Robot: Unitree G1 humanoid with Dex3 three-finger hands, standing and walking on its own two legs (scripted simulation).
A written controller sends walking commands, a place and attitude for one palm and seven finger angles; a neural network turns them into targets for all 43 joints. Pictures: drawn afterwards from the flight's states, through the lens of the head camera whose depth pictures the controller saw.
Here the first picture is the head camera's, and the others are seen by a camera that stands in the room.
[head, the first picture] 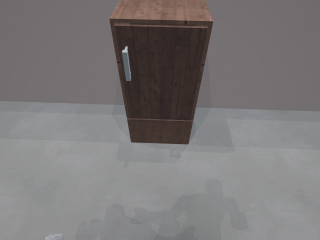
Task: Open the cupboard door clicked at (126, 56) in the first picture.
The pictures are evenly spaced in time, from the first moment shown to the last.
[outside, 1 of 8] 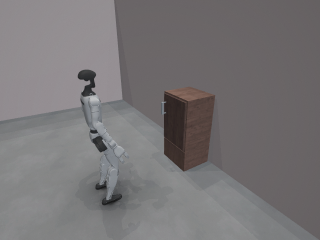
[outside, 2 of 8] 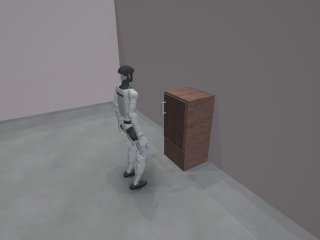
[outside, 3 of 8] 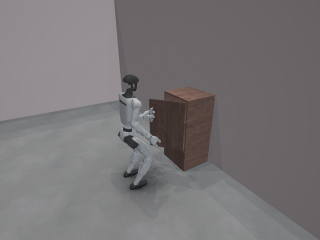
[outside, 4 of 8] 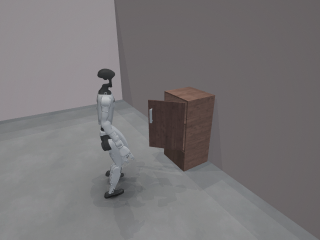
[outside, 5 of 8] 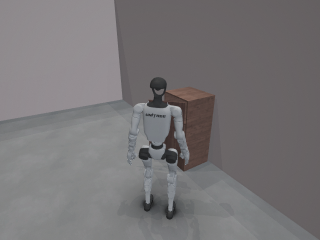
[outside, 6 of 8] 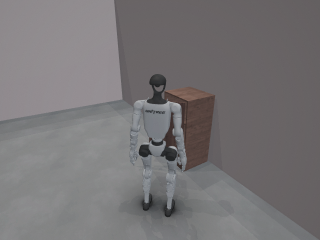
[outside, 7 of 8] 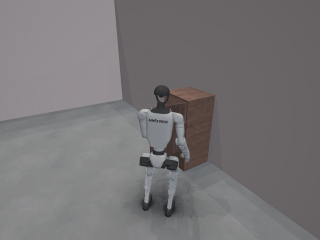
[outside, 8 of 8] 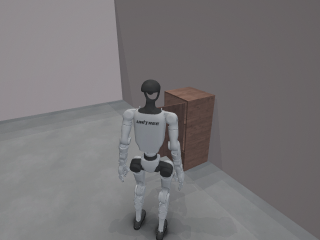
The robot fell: no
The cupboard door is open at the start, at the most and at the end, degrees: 0 86 86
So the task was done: yes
